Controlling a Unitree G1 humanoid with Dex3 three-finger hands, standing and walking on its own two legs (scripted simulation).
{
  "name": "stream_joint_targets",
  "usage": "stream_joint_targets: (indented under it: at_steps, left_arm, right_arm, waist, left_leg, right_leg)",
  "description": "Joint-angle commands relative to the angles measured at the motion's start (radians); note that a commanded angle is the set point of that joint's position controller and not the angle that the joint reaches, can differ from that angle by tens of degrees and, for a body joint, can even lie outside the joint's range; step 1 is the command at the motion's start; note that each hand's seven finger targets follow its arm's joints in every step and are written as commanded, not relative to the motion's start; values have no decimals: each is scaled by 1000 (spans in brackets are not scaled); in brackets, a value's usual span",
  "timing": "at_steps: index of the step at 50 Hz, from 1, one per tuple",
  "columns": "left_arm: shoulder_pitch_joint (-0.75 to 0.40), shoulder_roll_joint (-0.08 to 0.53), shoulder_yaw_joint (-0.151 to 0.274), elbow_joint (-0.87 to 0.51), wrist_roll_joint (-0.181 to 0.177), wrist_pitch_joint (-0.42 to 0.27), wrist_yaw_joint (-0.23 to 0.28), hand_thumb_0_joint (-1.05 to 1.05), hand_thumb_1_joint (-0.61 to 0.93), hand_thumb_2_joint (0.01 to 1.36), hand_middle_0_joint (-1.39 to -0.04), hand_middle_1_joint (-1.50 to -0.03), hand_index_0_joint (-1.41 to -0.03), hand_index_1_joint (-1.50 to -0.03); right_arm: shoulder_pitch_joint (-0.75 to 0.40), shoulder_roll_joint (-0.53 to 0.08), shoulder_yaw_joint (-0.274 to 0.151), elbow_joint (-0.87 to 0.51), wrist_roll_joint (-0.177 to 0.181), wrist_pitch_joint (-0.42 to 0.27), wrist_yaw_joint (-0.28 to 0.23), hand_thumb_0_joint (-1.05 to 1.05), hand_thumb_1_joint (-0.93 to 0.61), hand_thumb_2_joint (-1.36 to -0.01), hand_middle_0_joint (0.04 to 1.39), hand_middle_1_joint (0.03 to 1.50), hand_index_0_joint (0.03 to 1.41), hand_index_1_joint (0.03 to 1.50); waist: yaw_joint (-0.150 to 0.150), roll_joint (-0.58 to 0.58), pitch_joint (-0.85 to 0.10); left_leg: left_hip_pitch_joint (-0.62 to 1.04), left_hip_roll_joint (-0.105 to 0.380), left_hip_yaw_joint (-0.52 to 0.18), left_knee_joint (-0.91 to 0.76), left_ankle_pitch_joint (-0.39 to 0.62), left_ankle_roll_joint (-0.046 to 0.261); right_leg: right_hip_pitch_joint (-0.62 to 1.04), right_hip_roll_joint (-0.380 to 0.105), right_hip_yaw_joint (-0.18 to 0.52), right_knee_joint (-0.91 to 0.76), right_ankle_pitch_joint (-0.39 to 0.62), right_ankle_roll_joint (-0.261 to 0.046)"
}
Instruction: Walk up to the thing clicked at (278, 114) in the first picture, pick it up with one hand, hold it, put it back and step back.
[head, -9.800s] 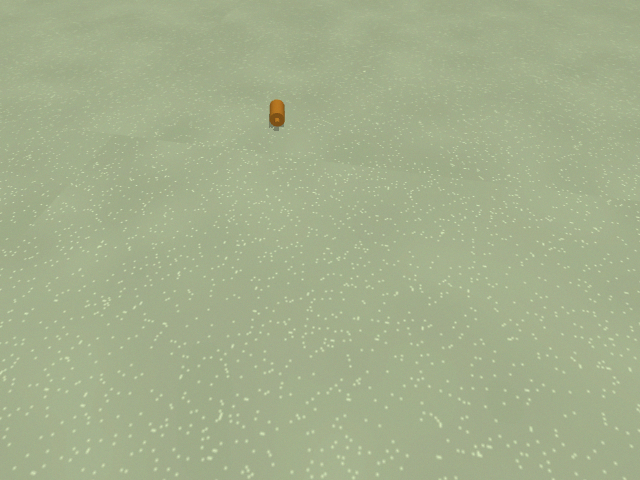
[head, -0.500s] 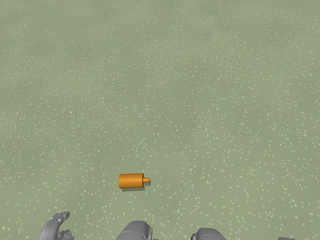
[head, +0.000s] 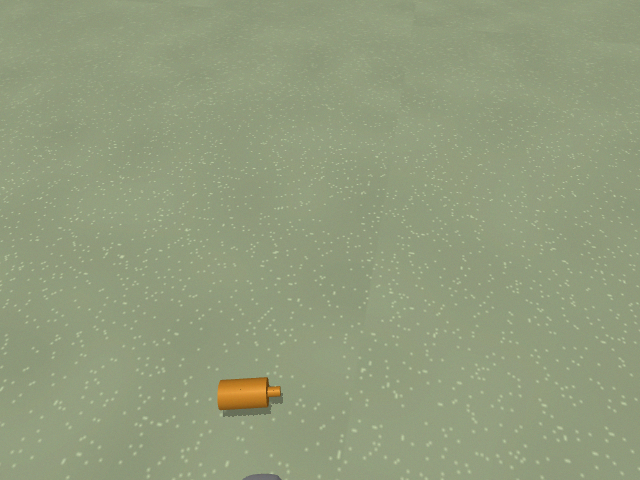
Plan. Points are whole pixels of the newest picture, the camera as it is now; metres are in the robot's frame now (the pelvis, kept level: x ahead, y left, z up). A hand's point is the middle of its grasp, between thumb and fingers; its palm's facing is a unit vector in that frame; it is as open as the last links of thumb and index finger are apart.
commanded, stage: walk up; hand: left
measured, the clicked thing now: (250, 393) +0.45 +0.23 -0.72
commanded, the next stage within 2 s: stand in 1.26 s
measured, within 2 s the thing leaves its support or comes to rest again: neither
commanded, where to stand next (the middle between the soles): +0.07 -0.01 m, yaw +2 degrees
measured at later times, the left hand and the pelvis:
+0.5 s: hand out of the picture +0.04 +0.26 -0.15, palm faces -0.03 -0.90 -0.43, open 7.4 cm; pelvis -0.04 -0.01 -0.02, yaw -1 degrees
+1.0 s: hand out of the picture +0.01 +0.31 -0.15, palm faces +0.00 -0.93 -0.36, open 7.4 cm; pelvis -0.01 +0.02 +0.00, yaw +3 degrees
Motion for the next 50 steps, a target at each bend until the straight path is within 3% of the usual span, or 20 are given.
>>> stream_joint_targets:
  at_steps: [1,5,8,10,11,14,18,22,23,24,25,26,28,32,37,41,42,44,48,50]
  left_arm:
    - [6,247,67,-108,-21,-33,24,0,900,900,-200,-300,-200,-300]
    - [-26,224,45,-128,-27,-30,33,0,900,900,-200,-300,-200,-300]
    - [-94,203,21,-149,-60,0,45,0,900,900,-200,-300,-200,-300]
    - [-38,158,13,-163,-87,20,55,0,900,900,-200,-300,-200,-300]
    - [-21,185,28,-147,-85,42,62,0,900,900,-200,-300,-200,-300]
    - [-6,191,33,-107,-73,61,68,0,900,900,-200,-300,-200,-300]
    - [68,196,37,-57,-71,27,60,0,900,900,-200,-300,-200,-300]
    - [136,186,54,-5,-43,-5,71,0,900,900,-200,-300,-200,-300]
    - [118,217,62,-11,-28,-16,76,0,900,900,-200,-300,-200,-300]
    - [92,284,81,-43,-5,-26,81,0,900,900,-200,-300,-200,-300]
    - [-4,410,104,-88,4,-20,86,0,900,900,-200,-300,-200,-300]
    - [-82,377,97,-122,1,-31,90,0,900,900,-200,-300,-200,-300]
    - [-142,272,76,-119,-14,-45,90,0,900,900,-200,-300,-200,-300]
    - [8,270,97,-143,9,-65,39,0,900,900,-200,-300,-200,-300]
    - [93,294,99,-154,-10,-53,16,0,900,900,-200,-300,-200,-300]
    - [-30,243,64,-207,-18,-31,1,0,900,900,-200,-300,-200,-300]
    - [7,181,46,-215,-15,-22,0,0,900,900,-200,-300,-200,-300]
    - [14,207,43,-227,-27,-9,12,0,900,900,-200,-300,-200,-300]
    - [73,269,62,-148,-34,9,8,0,900,900,-200,-300,-200,-300]
    - [84,221,57,-121,-48,30,15,0,900,900,-200,-300,-200,-300]
  right_arm:
    - [-58,-185,-38,-92,16,-63,-24,0,-900,-900,200,300,200,300]
    - [-54,-133,-23,-75,12,-61,-18,0,-900,-900,200,300,200,300]
    - [17,-146,-33,-39,9,-53,-31,0,-900,-900,200,300,200,300]
    - [6,-274,-62,-70,5,-44,-42,0,-900,-900,200,300,200,300]
    - [11,-292,-64,-68,25,-38,-44,0,-900,-900,200,300,200,300]
    - [-96,-241,-58,-95,13,-20,-58,0,-900,-900,200,300,200,300]
    - [-161,-208,-55,-131,-23,6,-27,0,-900,-900,200,300,200,300]
    - [-172,-207,-64,-139,-27,46,4,0,-900,-900,200,300,200,300]
    - [-146,-170,-53,-132,-15,52,2,0,-900,-900,200,300,200,300]
    - [-151,-115,-36,-148,-4,49,2,0,-900,-900,200,300,200,300]
    - [-235,-141,-49,-164,-3,49,-9,0,-900,-900,200,300,200,300]
    - [-226,-182,-65,-149,-2,51,-16,0,-900,-900,200,300,200,300]
    - [-85,-149,-66,-95,12,39,-7,0,-900,-900,200,300,200,300]
    - [-93,-216,-73,-95,-4,-9,31,0,-900,-900,200,300,200,300]
    - [-130,-176,-59,-125,-10,-51,43,0,-900,-900,200,300,200,300]
    - [163,-170,-83,-37,-5,-83,24,0,-900,-900,200,300,200,300]
    - [273,-223,-109,-14,-15,-92,2,0,-900,-900,200,300,200,300]
    - [247,-380,-129,-81,-11,-106,-18,0,-900,-900,200,300,200,300]
    - [134,-270,-79,-105,11,-117,-46,0,-900,-900,200,300,200,300]
    - [53,-228,-57,-111,6,-112,-54,0,-900,-900,200,300,200,300]
  waist:
    - [35,-116,51]
    - [24,-143,2]
    - [-42,-111,-61]
    - [-17,72,-149]
    - [-33,153,-191]
    - [6,66,-180]
    - [-2,180,-144]
    - [26,162,-122]
    - [20,73,-104]
    - [39,-137,-43]
    - [71,-275,29]
    - [36,-182,90]
    - [-44,-71,19]
    - [79,-263,-27]
    - [99,-215,65]
    - [-76,-127,-64]
    - [-122,48,-130]
    - [-104,140,-87]
    - [-10,29,58]
    - [13,93,77]
  left_leg:
    - [-282,-31,-70,125,-57,3]
    - [-52,-12,17,-133,88,-11]
    - [172,-25,16,-353,528,18]
    - [260,252,-288,-370,1025,158]
    - [227,354,-399,-379,1113,275]
    - [147,283,-267,-374,820,238]
    - [89,183,-171,-419,234,196]
    - [-34,165,-193,-343,84,153]
    - [-117,127,-167,-246,70,103]
    - [-298,1,-109,-62,-22,32]
    - [-242,-90,-144,153,-120,-16]
    - [-204,-55,-237,272,-91,-28]
    - [-210,-96,-211,312,27,-23]
    - [-330,-59,-36,142,49,-35]
    - [-252,-22,0,-89,7,-24]
    - [287,-70,105,-387,244,-3]
    - [487,-29,2,-416,166,6]
    - [389,405,-731,-586,-123,213]
    - [193,270,-322,-497,277,164]
    - [31,263,-179,-452,712,185]
  right_leg:
    - [139,-288,316,-251,306,-216]
    - [49,-230,133,-143,691,-148]
    - [-52,-168,82,54,721,-54]
    - [-155,-9,62,247,302,27]
    - [-123,30,87,406,-237,22]
    - [-181,17,178,617,-251,-2]
    - [-172,-22,31,374,-164,25]
    - [2,-7,-34,-45,15,21]
    - [42,-28,39,-124,2,4]
    - [12,-235,385,-278,-183,-60]
    - [-268,-487,641,-360,-112,-217]
    - [-314,-485,603,-305,68,-248]
    - [-135,-312,284,-186,388,-160]
    - [166,-260,313,-310,-361,-163]
    - [135,-299,276,-315,-167,-189]
    - [-135,-193,47,-23,126,-120]
    - [-291,-137,-13,251,81,-76]
    - [-567,-31,131,552,-206,-25]
    - [-468,-113,209,508,-20,1]
    - [-315,-79,183,512,-13,29]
